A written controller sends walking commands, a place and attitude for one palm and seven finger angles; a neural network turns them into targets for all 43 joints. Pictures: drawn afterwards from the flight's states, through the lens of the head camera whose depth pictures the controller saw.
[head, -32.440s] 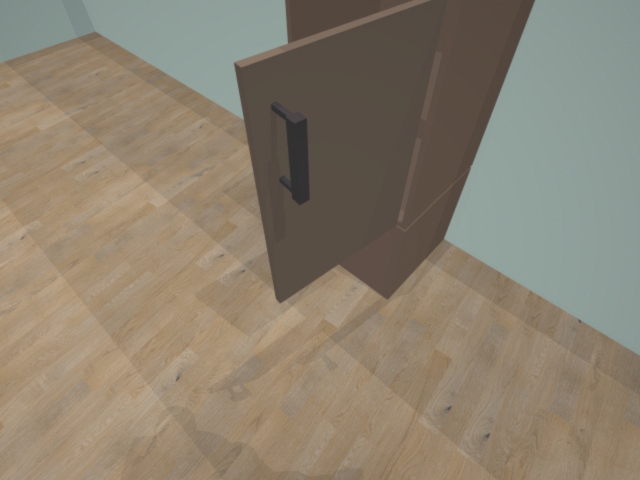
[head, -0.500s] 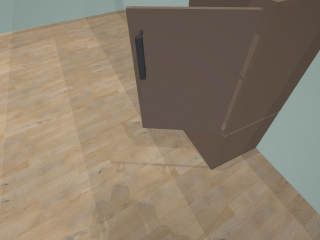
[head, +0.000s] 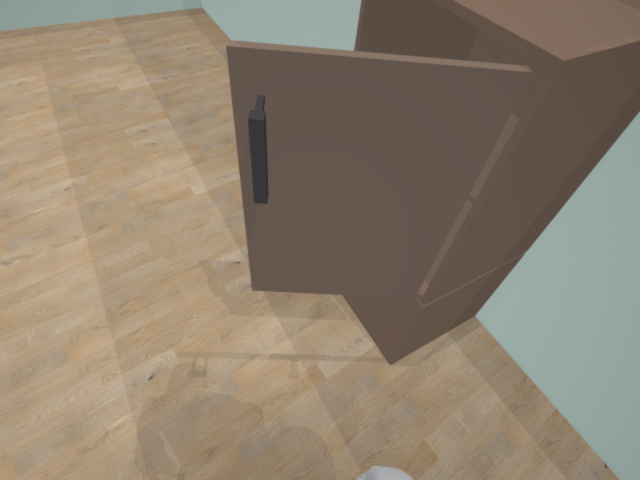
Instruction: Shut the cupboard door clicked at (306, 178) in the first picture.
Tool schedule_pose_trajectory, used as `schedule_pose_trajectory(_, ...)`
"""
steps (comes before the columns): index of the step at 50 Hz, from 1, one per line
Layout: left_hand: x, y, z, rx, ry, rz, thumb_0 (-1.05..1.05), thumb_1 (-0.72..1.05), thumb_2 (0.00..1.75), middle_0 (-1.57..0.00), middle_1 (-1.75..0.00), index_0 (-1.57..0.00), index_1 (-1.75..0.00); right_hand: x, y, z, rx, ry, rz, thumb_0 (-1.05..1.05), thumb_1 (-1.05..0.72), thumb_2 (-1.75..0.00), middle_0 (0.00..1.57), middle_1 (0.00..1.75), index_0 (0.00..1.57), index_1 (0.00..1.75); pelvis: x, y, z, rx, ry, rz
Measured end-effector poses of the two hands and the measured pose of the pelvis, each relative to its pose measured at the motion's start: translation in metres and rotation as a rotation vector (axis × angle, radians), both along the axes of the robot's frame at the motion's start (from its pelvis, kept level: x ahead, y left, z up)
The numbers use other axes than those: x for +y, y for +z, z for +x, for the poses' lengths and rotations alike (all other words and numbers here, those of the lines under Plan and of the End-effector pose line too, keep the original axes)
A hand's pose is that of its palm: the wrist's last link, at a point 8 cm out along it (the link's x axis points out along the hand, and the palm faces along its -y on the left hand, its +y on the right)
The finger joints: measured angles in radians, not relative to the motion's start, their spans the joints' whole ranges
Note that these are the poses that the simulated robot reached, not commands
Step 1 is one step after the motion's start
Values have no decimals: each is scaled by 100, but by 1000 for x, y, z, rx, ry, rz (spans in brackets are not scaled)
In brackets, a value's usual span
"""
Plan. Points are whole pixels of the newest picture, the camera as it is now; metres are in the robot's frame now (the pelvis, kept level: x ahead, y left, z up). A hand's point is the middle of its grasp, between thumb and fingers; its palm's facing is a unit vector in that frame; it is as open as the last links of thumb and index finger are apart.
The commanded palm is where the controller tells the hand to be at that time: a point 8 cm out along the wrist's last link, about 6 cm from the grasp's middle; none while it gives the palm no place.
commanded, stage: take the last steps up to it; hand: left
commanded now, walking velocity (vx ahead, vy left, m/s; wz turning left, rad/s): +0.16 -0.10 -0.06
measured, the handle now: (260, 152) +0.55 +0.12 +0.10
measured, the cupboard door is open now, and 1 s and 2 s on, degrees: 60 60 60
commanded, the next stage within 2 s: come to a stop and stand still in 0.06 s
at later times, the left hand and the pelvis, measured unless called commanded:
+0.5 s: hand (244, 451) +0.19 +0.11 -0.16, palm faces +0.04 -0.97 -0.24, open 7.2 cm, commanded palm none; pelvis +0.09 -0.07 +0.00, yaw +0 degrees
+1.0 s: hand out of the picture +0.06 +0.20 -0.18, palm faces +0.06 -0.98 -0.21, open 7.4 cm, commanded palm none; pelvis +0.06 +0.00 -0.01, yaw +0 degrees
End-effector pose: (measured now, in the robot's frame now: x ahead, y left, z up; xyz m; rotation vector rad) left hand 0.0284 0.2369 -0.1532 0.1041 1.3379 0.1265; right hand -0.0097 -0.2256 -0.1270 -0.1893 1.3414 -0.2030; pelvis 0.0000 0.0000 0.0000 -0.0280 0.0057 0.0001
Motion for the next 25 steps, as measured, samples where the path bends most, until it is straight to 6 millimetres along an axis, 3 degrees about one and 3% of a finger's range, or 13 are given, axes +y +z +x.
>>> schedule_pose_trajectory(6, -15, 12, 79, -85, -56, 36, 1, 91, 90, -20, -30, -19, -30, -3, -8, -16, 129, -76, 61, 0, -91, -90, 20, 30, 21, 30, -18, 0, 33, 0, -19, 17)
schedule_pose_trajectory(12, -55, 7, 145, -140, -111, 71, 1, 91, 90, -20, -30, -19, -30, -28, -34, -6, 216, -136, 119, 0, -90, -90, 20, 30, 21, 30, -53, -18, 76, 3, -31, 53)
schedule_pose_trajectory(18, -93, 12, 160, -127, -95, 66, 0, 91, 90, -20, -30, -20, -30, -61, -38, 51, 188, -118, 104, 1, -91, -90, 20, 30, 20, 30, -69, -12, 96, 5, -19, 44)
schedule_pose_trajectory(22, -90, 19, 160, -148, -38, 85, -1, 93, 90, -21, -30, -20, -30, -79, -32, 102, 105, -54, 74, 0, -91, -90, 20, 30, 20, 30, -73, -5, 97, 6, -9, 58)
schedule_pose_trajectory(25, -81, 22, 150, -134, -19, 101, -1, 93, 90, -21, -30, -20, -30, -87, -27, 140, 23, -14, 51, 0, -91, -90, 20, 30, 20, 30, -70, -4, 95, 6, -6, 58)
